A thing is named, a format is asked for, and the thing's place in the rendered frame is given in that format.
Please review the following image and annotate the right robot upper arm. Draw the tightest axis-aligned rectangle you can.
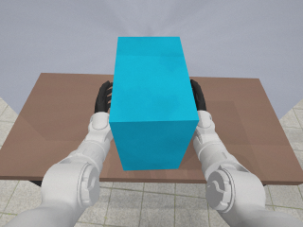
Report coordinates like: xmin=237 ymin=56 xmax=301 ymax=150
xmin=205 ymin=168 xmax=303 ymax=227

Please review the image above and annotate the left robot upper arm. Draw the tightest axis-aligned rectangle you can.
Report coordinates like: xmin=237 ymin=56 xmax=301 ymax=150
xmin=3 ymin=163 xmax=100 ymax=227

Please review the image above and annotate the right robot forearm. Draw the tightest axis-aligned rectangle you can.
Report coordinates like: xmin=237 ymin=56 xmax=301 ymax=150
xmin=191 ymin=110 xmax=266 ymax=203

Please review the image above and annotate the table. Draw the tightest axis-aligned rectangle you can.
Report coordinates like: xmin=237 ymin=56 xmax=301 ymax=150
xmin=0 ymin=73 xmax=303 ymax=187

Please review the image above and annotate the robot right hand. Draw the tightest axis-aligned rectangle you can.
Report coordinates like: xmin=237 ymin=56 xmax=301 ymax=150
xmin=190 ymin=79 xmax=207 ymax=112

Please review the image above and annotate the left robot forearm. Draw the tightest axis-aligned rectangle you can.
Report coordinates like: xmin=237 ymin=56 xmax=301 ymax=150
xmin=40 ymin=112 xmax=114 ymax=200

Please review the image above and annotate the robot left hand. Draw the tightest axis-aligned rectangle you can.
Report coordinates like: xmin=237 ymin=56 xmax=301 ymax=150
xmin=94 ymin=80 xmax=114 ymax=114

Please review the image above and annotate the carton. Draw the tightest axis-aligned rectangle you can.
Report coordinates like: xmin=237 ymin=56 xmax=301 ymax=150
xmin=109 ymin=36 xmax=200 ymax=171

